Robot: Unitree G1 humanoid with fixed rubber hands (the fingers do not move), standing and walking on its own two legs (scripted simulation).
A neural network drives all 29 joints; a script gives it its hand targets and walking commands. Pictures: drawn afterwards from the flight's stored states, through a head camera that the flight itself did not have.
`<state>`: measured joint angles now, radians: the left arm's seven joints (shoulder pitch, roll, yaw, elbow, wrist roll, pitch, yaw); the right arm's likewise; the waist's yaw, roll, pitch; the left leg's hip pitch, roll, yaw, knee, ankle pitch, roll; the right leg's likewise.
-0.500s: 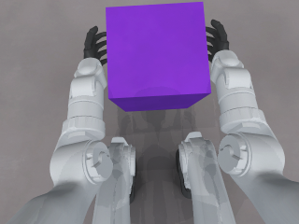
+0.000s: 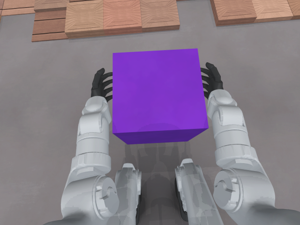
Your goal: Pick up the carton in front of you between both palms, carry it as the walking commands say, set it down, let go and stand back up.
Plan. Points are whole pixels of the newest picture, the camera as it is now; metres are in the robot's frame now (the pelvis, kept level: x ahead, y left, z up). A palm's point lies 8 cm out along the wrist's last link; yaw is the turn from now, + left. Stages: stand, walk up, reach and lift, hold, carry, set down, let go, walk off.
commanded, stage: reach and lift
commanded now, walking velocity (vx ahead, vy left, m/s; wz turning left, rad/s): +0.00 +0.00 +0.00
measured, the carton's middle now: (156, 104) +0.45 -0.01 -0.11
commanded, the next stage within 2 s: hold in 1.90 s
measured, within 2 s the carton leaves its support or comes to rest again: neither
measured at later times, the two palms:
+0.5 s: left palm (70, 90) +0.40 +0.14 +0.12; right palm (246, 81) +0.40 -0.16 +0.12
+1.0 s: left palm (14, 76) +0.36 +0.15 +0.24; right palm out of the picture +0.36 -0.15 +0.24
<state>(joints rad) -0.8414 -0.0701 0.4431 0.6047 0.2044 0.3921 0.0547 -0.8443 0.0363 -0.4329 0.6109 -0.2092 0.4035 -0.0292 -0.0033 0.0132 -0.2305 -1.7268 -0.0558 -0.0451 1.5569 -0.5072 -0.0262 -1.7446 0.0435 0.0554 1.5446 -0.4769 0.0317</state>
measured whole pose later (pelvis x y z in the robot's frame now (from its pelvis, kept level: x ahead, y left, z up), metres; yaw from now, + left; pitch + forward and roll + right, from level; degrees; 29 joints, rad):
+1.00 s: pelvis +0.07 +0.00 +0.21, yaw +0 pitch -3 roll +0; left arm -0.30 -0.16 0.30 0.40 0.28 0.59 -0.01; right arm -0.30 0.16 -0.30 0.40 -0.29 0.60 0.01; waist 0.00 0.01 -0.03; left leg -0.20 -0.02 -0.07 0.49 -0.24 0.00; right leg -0.21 0.02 0.06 0.47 -0.22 0.01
